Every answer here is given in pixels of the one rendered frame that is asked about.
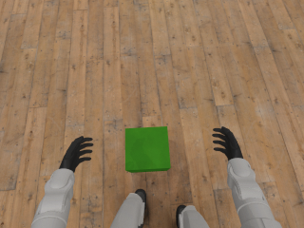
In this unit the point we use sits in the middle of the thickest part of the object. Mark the left robot thigh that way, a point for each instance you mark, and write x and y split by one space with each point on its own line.
130 214

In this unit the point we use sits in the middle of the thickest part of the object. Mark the carton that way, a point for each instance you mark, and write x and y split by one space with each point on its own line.
147 149

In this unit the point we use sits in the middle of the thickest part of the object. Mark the right robot forearm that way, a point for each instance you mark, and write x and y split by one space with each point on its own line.
252 207

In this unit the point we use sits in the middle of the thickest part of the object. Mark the robot left hand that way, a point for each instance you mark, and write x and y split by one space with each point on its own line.
72 156

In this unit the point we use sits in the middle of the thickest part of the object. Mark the left robot foot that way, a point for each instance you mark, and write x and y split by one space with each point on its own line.
142 194

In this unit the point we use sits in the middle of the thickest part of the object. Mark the robot right hand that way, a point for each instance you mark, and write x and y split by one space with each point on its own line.
232 149

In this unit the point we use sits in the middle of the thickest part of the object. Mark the left robot forearm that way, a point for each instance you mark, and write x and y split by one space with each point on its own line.
53 209

